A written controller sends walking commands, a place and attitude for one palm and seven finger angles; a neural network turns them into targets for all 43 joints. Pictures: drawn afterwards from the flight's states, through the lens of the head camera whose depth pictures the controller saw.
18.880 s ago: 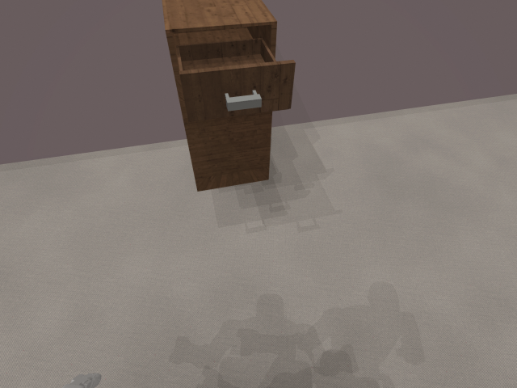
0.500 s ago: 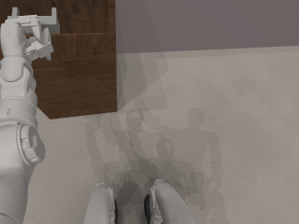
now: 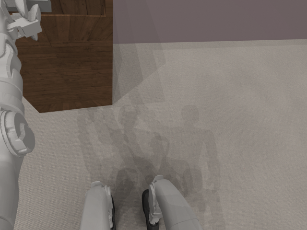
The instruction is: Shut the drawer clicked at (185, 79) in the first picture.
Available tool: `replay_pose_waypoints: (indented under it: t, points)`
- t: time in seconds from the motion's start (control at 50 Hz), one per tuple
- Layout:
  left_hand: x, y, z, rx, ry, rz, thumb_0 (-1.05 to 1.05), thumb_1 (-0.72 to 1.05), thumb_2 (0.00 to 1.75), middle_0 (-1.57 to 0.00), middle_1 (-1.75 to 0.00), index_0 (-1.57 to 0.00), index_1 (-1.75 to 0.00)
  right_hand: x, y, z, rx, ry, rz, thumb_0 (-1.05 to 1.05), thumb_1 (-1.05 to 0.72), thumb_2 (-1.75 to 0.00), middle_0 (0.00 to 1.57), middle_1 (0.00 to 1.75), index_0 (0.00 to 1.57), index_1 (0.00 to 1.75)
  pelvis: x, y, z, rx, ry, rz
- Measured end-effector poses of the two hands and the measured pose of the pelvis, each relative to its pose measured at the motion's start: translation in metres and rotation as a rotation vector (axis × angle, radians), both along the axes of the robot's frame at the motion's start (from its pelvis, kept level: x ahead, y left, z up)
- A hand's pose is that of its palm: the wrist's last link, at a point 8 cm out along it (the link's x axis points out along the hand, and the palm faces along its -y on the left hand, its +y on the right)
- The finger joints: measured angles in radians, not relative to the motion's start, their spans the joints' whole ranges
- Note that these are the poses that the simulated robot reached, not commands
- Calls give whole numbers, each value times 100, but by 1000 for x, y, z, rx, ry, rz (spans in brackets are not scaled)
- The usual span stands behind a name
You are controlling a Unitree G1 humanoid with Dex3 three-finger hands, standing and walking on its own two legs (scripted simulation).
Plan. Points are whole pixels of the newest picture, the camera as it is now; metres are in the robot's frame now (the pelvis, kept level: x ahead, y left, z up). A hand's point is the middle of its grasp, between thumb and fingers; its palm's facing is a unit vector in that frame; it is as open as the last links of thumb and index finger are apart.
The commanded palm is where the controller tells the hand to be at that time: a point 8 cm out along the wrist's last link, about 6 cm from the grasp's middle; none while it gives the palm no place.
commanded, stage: pull the fist back off the drawer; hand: left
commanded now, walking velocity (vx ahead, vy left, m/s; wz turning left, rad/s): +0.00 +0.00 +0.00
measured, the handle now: out of the picture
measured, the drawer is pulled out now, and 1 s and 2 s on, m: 0.00 0.00 0.00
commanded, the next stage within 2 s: draw the hand back to the body in 0.40 s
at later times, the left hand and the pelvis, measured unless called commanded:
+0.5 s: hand (33, 24) +0.57 +0.19 +0.08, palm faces +0.12 -0.99 -0.02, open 3.2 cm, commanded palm +0.53 +0.22 +0.09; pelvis +0.05 +0.00 +0.03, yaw +0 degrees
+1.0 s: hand out of the picture +0.43 +0.20 +0.17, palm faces +0.09 -1.00 -0.04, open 3.3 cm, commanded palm +0.39 +0.25 +0.18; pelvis +0.08 -0.01 +0.09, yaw +2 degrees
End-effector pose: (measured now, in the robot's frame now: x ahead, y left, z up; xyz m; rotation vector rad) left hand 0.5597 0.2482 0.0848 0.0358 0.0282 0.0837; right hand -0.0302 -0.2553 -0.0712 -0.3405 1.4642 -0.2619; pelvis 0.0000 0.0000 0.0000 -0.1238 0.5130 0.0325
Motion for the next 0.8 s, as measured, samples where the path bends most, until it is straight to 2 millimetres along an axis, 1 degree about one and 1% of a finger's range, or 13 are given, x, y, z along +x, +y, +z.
replay_pose_waypoints:
  t: [0.12,0.24,0.34,0.54,0.58,0.66,0.74,0.8]
  points:
    - [-3,-5,-1,-12,-6,5,1,62,87,-140,-160,-140,-160,1,4,-1,27,7,-11,1,-91,-90,21,30,21,30,3,1,4,6,-7,-7]
    - [-7,-13,-2,-22,-7,12,2,71,86,-140,-160,-140,-160,16,6,1,54,-12,-24,1,-91,-90,21,30,21,30,13,2,12,18,-21,-17]
    - [-11,-15,0,-27,-14,28,2,80,87,-140,-160,-140,-160,37,5,3,73,-40,-31,1,-91,-90,21,30,21,30,25,1,20,30,-35,-29]
    - [-19,-3,2,-15,-16,36,1,89,89,-140,-160,-140,-160,86,-4,8,81,-74,-6,1,-91,-90,20,30,21,30,49,-2,31,44,-55,-24]
    - [-22,-3,6,-12,-39,29,1,89,89,-140,-160,-140,-160,96,-7,9,81,-81,-10,1,-91,-90,20,30,21,30,54,-3,34,46,-59,-25]
    - [-43,-7,18,0,-50,-1,1,90,90,-140,-160,-140,-160,119,-6,19,102,-127,-25,1,-91,-90,20,30,21,30,65,-2,48,53,-89,-31]
    - [-73,-7,30,-7,-16,1,1,90,90,-140,-160,-140,-160,150,-2,33,127,-213,-12,1,-91,-90,20,30,21,30,75,-3,64,64,-137,-30]
    - [-95,-3,44,-5,-29,22,2,90,90,-140,-160,-140,-160,174,0,44,137,-294,17,1,-91,-90,20,30,21,30,81,-4,74,70,-176,-22]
